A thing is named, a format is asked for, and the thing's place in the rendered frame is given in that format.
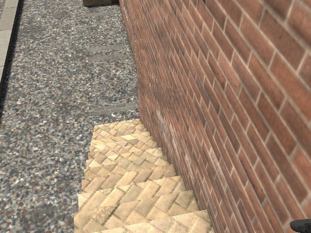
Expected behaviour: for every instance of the robot right hand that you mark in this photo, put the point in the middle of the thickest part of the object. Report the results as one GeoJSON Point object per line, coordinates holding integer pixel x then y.
{"type": "Point", "coordinates": [301, 225]}

